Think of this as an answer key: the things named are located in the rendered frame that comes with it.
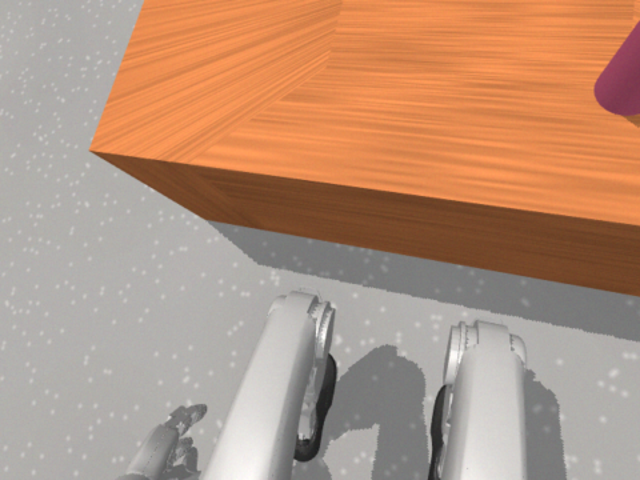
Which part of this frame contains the left robot foot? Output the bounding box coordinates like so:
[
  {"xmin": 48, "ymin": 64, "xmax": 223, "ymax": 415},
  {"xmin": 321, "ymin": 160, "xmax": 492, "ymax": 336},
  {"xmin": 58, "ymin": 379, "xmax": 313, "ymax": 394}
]
[{"xmin": 294, "ymin": 354, "xmax": 336, "ymax": 462}]

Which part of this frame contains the bottle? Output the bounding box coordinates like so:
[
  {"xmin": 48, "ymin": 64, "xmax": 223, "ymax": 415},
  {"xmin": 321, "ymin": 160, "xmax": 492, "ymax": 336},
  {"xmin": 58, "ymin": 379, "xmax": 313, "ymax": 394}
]
[{"xmin": 594, "ymin": 20, "xmax": 640, "ymax": 116}]

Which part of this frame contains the right robot foot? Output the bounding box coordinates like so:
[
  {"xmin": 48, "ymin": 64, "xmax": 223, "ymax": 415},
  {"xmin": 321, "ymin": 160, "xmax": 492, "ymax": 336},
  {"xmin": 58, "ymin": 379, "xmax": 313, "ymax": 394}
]
[{"xmin": 428, "ymin": 385, "xmax": 446, "ymax": 480}]

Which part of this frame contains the left robot hand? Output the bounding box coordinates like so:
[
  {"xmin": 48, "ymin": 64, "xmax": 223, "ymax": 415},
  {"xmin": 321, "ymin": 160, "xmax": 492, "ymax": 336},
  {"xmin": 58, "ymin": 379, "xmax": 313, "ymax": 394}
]
[{"xmin": 124, "ymin": 404, "xmax": 207, "ymax": 480}]

